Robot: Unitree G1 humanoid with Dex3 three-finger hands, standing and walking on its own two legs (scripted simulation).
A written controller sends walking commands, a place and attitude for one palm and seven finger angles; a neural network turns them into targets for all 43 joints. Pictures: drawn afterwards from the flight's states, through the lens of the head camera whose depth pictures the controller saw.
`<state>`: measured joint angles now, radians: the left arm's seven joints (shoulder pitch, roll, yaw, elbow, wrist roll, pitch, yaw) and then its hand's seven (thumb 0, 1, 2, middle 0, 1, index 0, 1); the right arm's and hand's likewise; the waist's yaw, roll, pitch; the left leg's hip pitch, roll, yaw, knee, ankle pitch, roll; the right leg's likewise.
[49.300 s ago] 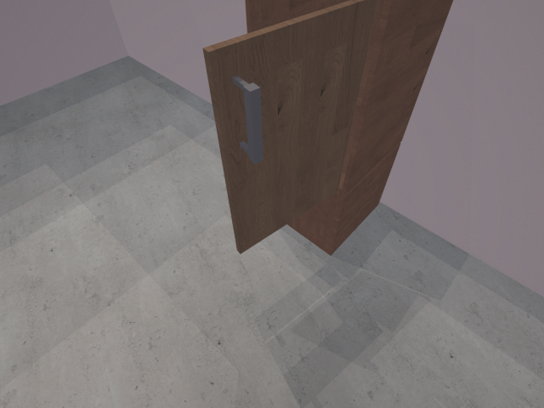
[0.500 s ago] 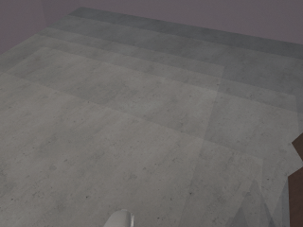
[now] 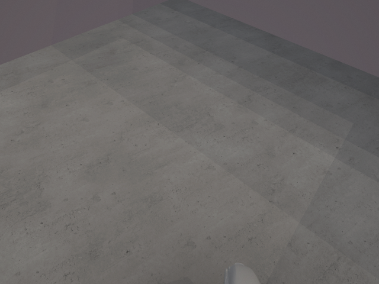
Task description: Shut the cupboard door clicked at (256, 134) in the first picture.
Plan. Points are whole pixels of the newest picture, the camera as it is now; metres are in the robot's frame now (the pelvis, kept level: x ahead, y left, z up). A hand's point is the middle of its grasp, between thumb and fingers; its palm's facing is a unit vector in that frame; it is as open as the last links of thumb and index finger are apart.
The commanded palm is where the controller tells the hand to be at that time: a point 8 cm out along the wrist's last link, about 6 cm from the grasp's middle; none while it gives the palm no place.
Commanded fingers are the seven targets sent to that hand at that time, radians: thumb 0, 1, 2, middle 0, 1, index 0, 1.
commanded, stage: turn to face it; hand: left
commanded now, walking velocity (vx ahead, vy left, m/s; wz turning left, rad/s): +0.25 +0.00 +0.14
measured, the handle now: out of the picture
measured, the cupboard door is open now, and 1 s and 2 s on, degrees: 26 26 26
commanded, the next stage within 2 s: none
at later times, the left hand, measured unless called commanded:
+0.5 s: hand (146, 237) +0.25 +0.13 -0.16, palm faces -0.07 -0.97 -0.22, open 7.2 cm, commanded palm none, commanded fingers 0.00 0.90 0.90 -0.20 -0.30 -0.20 -0.30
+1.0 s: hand (140, 190) +0.38 +0.17 -0.16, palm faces -0.35 -0.91 -0.20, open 7.4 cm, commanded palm none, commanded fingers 0.00 0.90 0.90 -0.20 -0.30 -0.20 -0.30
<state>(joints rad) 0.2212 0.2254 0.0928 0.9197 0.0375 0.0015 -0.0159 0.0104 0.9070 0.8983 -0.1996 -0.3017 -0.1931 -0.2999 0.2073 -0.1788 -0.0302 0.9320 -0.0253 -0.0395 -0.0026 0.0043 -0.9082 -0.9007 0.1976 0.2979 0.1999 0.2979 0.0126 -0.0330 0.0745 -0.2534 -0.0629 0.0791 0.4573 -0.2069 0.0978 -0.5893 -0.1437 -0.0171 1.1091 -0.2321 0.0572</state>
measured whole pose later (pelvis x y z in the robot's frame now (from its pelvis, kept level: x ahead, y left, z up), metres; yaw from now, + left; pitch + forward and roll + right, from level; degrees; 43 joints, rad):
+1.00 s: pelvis +0.21 +0.01 +0.01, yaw -25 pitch +0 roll -3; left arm 0.18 0.27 0.11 0.89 0.02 0.09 -0.04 0.01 0.91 0.90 -0.20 -0.30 -0.19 -0.30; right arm 0.19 -0.19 -0.02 0.88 -0.03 0.01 -0.03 0.00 -0.90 -0.90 0.20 0.30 0.20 0.30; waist 0.02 -0.01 0.08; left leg -0.20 0.10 0.16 0.47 -0.27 0.03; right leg -0.44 -0.03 -0.03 0.98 -0.42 0.07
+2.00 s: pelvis +0.21 -0.01 -0.01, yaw -61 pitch +0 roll -1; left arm 0.15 0.20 0.07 0.88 0.02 0.04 -0.01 0.01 0.90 0.90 -0.20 -0.30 -0.20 -0.30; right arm 0.22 -0.27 -0.07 0.93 -0.02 0.07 -0.01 0.01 -0.91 -0.90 0.20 0.30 0.20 0.30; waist -0.02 0.06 0.09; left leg -0.45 0.11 0.08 1.03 -0.48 -0.07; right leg -0.26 0.01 -0.03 0.58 -0.32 -0.02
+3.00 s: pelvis +0.23 -0.05 -0.01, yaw -93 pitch +1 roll -1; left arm 0.20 0.21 0.06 0.93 0.02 0.04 0.00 0.01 0.90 0.90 -0.21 -0.30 -0.20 -0.30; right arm 0.19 -0.23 -0.04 0.90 -0.01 0.03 -0.02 0.01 -0.91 -0.90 0.20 0.30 0.20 0.30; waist 0.00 -0.01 0.06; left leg -0.35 0.04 0.04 0.64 -0.29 -0.07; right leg -0.24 0.04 0.08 0.55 -0.32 0.01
